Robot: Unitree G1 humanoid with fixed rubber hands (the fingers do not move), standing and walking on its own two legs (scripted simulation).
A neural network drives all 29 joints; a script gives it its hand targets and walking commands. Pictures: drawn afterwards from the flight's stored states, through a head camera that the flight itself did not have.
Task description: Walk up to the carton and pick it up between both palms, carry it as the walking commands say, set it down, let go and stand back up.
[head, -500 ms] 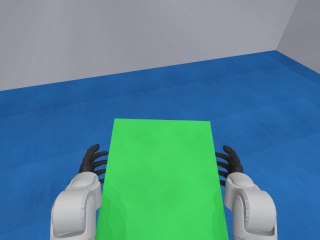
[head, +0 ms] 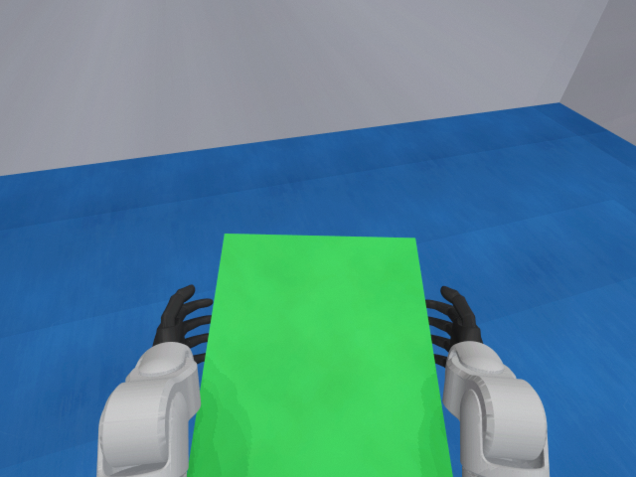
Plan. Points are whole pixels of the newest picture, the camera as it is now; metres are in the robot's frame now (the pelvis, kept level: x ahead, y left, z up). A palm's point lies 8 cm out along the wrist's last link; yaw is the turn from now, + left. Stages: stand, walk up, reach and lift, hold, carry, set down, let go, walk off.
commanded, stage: carry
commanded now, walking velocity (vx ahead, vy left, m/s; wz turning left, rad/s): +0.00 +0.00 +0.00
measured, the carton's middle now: (317, 365) +0.28 +0.00 +0.02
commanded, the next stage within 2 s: hold in 1.28 s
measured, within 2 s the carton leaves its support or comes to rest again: neither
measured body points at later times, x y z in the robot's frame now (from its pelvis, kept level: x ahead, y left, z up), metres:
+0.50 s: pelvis +0.02 +0.00 +0.00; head +0.00 +0.01 +0.45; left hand +0.29 +0.16 +0.08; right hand +0.29 -0.16 +0.08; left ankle +0.01 +0.12 -0.73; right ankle +0.06 -0.11 -0.73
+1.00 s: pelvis +0.03 +0.01 +0.00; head +0.02 +0.01 +0.45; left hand +0.32 +0.17 +0.05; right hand +0.32 -0.15 +0.05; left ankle +0.01 +0.12 -0.73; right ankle +0.06 -0.11 -0.73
